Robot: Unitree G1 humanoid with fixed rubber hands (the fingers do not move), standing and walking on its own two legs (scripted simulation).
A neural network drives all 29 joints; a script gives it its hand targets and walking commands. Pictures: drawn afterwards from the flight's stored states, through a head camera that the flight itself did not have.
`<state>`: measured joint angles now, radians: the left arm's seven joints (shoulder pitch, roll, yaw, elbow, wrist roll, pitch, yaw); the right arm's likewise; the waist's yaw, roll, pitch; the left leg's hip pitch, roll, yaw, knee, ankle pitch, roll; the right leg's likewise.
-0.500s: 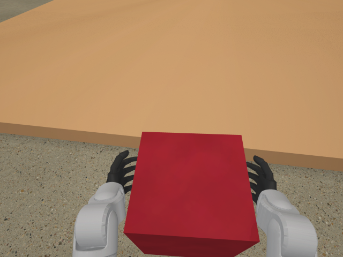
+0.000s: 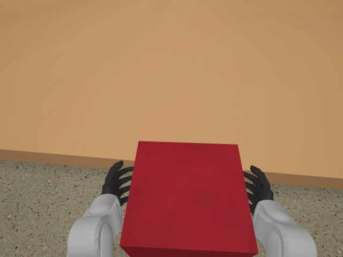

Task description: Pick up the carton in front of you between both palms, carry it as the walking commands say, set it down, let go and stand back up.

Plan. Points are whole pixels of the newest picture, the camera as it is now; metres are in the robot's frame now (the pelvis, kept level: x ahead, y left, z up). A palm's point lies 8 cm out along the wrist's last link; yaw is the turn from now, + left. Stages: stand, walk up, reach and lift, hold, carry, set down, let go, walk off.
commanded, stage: carry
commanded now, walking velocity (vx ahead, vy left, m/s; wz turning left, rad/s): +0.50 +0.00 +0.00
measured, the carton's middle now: (184, 210) +0.23 -0.01 +0.00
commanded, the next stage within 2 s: none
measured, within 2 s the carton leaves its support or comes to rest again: neither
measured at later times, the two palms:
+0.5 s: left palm (137, 79) +0.60 +0.13 +0.11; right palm (232, 77) +0.63 -0.17 +0.10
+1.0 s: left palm (143, 41) +0.83 +0.13 +0.12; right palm (222, 42) +0.84 -0.17 +0.11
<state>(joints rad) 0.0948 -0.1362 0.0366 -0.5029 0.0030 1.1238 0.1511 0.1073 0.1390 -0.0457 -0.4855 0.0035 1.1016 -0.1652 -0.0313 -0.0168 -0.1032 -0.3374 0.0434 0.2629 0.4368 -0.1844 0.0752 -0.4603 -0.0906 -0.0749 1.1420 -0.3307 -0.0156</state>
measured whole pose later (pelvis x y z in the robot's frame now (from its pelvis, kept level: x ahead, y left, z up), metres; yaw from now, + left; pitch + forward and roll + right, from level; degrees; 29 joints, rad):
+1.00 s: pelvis +0.49 -0.03 +0.00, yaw +1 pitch +7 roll +1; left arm -0.49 -0.15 0.29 -0.25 -0.01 1.08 0.21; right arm -0.50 0.15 -0.28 -0.23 0.00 1.08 -0.21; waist -0.01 -0.01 0.02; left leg -0.40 0.02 0.13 0.58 -0.20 0.06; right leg -0.22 -0.04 -0.16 0.56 -0.35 0.01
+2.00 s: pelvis +0.54 -0.03 -0.01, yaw +3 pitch +2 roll +0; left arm -0.42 -0.15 0.28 -0.02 0.08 1.02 0.18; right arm -0.42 0.16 -0.28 -0.02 -0.08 1.02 -0.19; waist 0.00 0.00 -0.08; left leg -0.22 0.02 0.09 0.53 -0.34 0.02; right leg -0.32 -0.04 -0.13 0.53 -0.25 -0.03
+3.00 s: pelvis +0.50 -0.02 -0.01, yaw +3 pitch +1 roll +0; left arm -0.43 -0.16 0.29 -0.01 0.08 1.02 0.18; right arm -0.44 0.16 -0.29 0.00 -0.08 1.03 -0.18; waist 0.00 0.00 -0.07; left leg -0.26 -0.01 0.09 0.53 -0.29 0.04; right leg -0.35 -0.06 -0.13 0.51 -0.18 -0.01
